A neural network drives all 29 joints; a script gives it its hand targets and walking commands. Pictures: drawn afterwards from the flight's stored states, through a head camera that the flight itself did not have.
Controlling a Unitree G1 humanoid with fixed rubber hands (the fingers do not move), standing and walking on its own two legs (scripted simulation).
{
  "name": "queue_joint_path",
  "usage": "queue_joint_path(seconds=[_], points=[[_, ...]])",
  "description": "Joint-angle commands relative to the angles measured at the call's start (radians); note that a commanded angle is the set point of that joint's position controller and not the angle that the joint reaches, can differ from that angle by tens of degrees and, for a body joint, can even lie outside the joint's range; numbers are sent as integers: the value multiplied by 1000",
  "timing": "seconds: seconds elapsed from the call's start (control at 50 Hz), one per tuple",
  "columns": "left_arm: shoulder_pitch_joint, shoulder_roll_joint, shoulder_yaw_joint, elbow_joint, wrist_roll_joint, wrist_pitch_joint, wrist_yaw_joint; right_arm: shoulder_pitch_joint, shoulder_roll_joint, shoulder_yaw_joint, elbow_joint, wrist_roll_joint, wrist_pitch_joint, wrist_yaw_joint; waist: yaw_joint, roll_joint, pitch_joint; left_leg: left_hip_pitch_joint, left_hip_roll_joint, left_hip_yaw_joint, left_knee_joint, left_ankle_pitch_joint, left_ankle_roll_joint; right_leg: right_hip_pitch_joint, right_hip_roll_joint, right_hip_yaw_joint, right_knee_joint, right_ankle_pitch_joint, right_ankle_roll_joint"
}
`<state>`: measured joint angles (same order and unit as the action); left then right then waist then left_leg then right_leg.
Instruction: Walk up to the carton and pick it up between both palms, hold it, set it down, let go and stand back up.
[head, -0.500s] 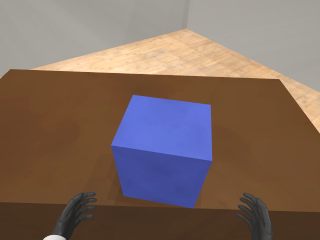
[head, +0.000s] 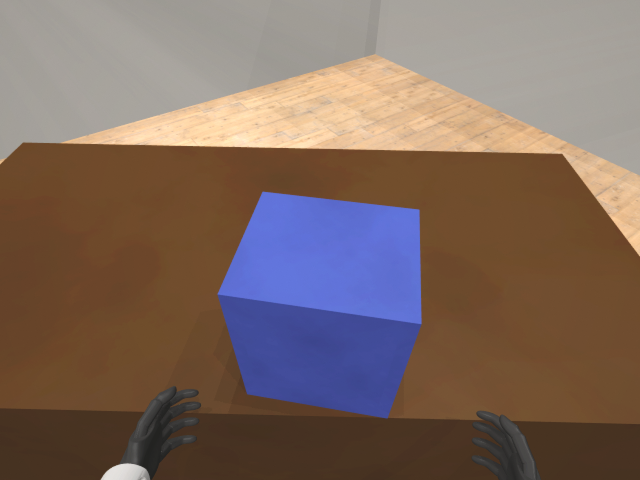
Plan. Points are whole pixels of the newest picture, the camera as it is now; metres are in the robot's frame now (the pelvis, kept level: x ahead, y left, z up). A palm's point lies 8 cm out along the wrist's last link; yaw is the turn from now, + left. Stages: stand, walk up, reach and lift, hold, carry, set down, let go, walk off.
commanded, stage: set down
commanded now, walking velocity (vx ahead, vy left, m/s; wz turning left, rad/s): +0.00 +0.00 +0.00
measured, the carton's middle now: (327, 308) +0.37 +0.02 +0.00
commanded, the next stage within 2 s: let go in 0.72 s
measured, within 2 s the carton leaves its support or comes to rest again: neither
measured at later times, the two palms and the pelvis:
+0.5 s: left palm (151, 471) +0.17 +0.23 -0.06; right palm out of the picture +0.14 -0.22 -0.06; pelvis +0.00 +0.00 +0.00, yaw +0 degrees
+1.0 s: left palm (164, 478) +0.17 +0.22 -0.07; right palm out of the picture +0.14 -0.23 -0.07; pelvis +0.00 -0.01 +0.00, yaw +0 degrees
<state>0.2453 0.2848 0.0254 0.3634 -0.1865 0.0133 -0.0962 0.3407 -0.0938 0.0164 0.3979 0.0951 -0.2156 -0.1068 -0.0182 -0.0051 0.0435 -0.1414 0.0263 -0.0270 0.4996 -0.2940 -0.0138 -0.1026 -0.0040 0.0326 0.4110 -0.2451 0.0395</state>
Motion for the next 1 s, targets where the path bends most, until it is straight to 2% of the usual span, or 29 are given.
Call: queue_joint_path(seconds=[0.0,0.04,0.08,0.1,0.12,0.18,0.2,0.22,0.24,0.26,0.3,0.32,0.36,0.44,0.46,0.5,0.52,0.58,0.6,0.68,0.7,0.72,0.74,0.78,0.82,0.84,0.86,0.92,0.98], points=[[-73,103,-1,-83,92,-20,21,-116,-83,-43,-105,-44,-44,22,60,46,41,50,-21,79,-166,240,-48,20,47,-47,-88,130,-75],[-62,74,10,-92,147,-3,32,-115,-121,-58,-32,-49,-40,42,65,122,39,97,-20,74,-186,302,-68,18,66,-63,-94,123,-69],[-40,121,23,-133,111,-23,28,-52,-77,-26,-149,-29,-58,23,56,66,-24,93,-29,89,-148,315,-59,58,45,-49,-92,186,-66],[-19,123,46,-153,129,-24,29,-39,-74,-26,-107,-37,-62,22,69,98,26,119,-32,92,-164,364,-64,56,41,-54,-98,213,-60],[-33,142,49,-178,108,-44,27,-19,-44,-5,-140,-19,-75,17,84,51,-3,125,-49,104,-142,380,-59,33,31,-40,-107,235,-54],[-44,86,21,-78,138,-6,29,-94,-127,-66,-15,-49,-55,39,64,97,15,125,-22,84,-167,354,-63,22,49,-58,-106,203,-70],[-94,87,11,-101,137,1,46,-150,-142,-85,8,-63,-48,51,31,126,-13,104,-9,74,-178,303,-69,8,56,-59,-99,138,-77],[-77,101,15,-115,125,-7,42,-106,-140,-85,-55,-64,-59,39,41,70,-9,85,-21,92,-176,318,-56,31,49,-57,-97,188,-66],[-78,114,32,-137,139,-5,42,-84,-112,-70,-21,-53,-60,39,41,97,-9,105,-26,90,-167,335,-57,55,41,-47,-107,181,-66],[-66,112,41,-177,113,-13,46,-91,-86,-36,-125,-45,-73,35,55,52,-13,123,-30,101,-151,373,-61,42,41,-50,-103,224,-56],[-60,91,30,-123,143,15,49,-106,-123,-61,-2,-67,-46,48,35,85,9,121,-25,91,-166,325,-69,17,51,-66,-109,150,-69],[-55,100,34,-90,136,21,43,-104,-107,-44,-26,-63,-44,47,52,29,21,113,-32,92,-166,317,-53,2,43,-57,-118,162,-60],[-52,93,42,-95,146,30,52,-94,-130,-60,22,-65,-52,60,44,86,18,129,-28,95,-173,353,-70,11,52,-68,-112,173,-70],[-107,85,29,-22,148,62,59,-166,-149,-71,37,-84,-40,68,48,52,20,105,-28,99,-175,277,-58,7,54,-63,-111,148,-61],[-101,62,29,-15,182,72,71,-179,-174,-77,75,-90,-34,87,58,99,13,135,-24,94,-187,299,-69,-7,58,-76,-113,124,-75],[-105,82,23,-10,138,73,68,-179,-165,-76,-2,-89,-41,84,59,13,18,96,-35,115,-175,271,-51,-11,47,-73,-102,142,-63],[-119,74,35,-55,172,76,82,-192,-177,-89,23,-97,-44,89,62,87,22,92,-15,98,-189,316,-59,10,57,-71,-94,149,-69],[-94,58,27,-73,162,82,80,-144,-159,-81,24,-97,-40,85,45,38,-1,108,-36,115,-178,291,-61,26,45,-69,-105,162,-65],[-122,37,13,-1,187,104,87,-193,-180,-93,119,-101,-21,99,48,53,41,122,-23,98,-195,242,-61,-32,54,-79,-117,90,-71],[-105,38,29,-32,183,108,93,-169,-200,-96,76,-99,-27,111,46,78,11,111,-28,112,-179,331,-75,8,61,-82,-94,156,-71],[-87,22,24,36,218,141,90,-192,-226,-96,176,-109,-12,122,42,90,54,133,-29,104,-188,306,-73,-24,64,-83,-105,143,-70],[-109,43,33,-11,190,127,88,-188,-206,-89,113,-108,-23,111,55,33,3,125,-32,122,-190,313,-70,3,58,-80,-106,161,-62],[-124,25,23,19,220,132,98,-210,-224,-99,210,-126,-17,125,55,56,41,137,-25,104,-185,306,-70,-32,59,-83,-108,137,-71],[-112,55,34,-36,188,121,88,-194,-201,-107,80,-128,-29,104,50,15,13,123,-35,122,-172,287,-55,-1,43,-76,-103,166,-66],[-141,30,13,13,203,137,98,-234,-228,-107,150,-131,-20,117,56,55,36,94,-30,115,-193,259,-63,-14,60,-86,-90,134,-68],[-131,34,8,-27,183,130,95,-201,-220,-124,103,-131,-27,106,44,-14,6,83,-35,113,-175,250,-46,5,54,-87,-89,168,-59],[-144,-12,2,52,214,155,100,-242,-241,-111,200,-126,-11,126,49,50,52,109,-26,107,-196,228,-62,-51,65,-94,-102,92,-71],[-149,10,4,6,217,136,108,-241,-221,-103,152,-126,-12,132,49,3,35,102,-32,121,-179,222,-48,-45,48,-88,-103,115,-62],[-125,16,-1,-4,220,130,113,-225,-235,-107,221,-132,-15,138,36,51,12,109,-26,112,-167,297,-65,-12,63,-92,-72,167,-62]])
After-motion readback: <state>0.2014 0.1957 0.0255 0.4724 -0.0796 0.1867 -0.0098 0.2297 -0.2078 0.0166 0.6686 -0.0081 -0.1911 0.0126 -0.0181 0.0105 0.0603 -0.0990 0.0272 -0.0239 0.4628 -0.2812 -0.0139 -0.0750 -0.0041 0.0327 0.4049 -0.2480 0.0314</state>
